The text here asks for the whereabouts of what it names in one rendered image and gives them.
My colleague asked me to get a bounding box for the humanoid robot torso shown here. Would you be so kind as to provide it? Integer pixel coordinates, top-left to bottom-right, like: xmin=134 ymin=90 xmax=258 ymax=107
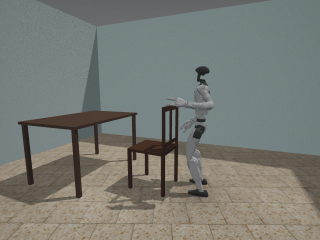
xmin=194 ymin=83 xmax=210 ymax=133

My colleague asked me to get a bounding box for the right robot shin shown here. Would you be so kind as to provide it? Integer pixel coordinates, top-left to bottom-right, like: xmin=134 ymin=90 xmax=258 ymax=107
xmin=197 ymin=156 xmax=203 ymax=181

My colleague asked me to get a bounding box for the left robot upper arm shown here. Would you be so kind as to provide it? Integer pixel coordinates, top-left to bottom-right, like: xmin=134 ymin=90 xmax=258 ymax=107
xmin=197 ymin=84 xmax=214 ymax=111

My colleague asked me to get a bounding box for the robot left hand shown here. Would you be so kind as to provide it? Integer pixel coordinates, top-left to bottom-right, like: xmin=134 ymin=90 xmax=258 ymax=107
xmin=165 ymin=96 xmax=186 ymax=108

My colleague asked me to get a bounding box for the robot right hand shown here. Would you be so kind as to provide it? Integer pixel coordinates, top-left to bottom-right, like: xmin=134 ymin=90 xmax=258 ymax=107
xmin=179 ymin=120 xmax=193 ymax=133

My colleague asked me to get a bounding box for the right robot forearm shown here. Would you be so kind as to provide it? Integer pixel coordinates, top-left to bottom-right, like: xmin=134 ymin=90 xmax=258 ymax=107
xmin=190 ymin=114 xmax=200 ymax=124

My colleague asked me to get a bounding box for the table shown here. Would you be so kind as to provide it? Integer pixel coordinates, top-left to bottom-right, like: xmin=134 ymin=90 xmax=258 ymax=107
xmin=18 ymin=110 xmax=138 ymax=198

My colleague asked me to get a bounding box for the chair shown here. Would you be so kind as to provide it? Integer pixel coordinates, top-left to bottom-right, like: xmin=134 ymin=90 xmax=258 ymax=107
xmin=127 ymin=106 xmax=179 ymax=198

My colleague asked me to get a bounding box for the left robot forearm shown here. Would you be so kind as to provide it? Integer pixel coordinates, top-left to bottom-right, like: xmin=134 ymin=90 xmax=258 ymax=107
xmin=184 ymin=101 xmax=214 ymax=110

